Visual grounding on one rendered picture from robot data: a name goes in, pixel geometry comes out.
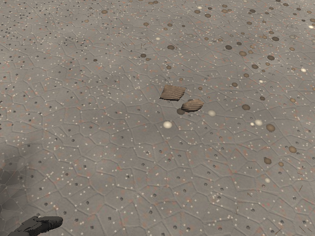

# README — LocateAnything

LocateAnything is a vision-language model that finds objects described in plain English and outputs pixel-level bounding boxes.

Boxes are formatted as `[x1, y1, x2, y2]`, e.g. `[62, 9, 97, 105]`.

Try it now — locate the left robot hand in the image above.
[8, 215, 63, 236]

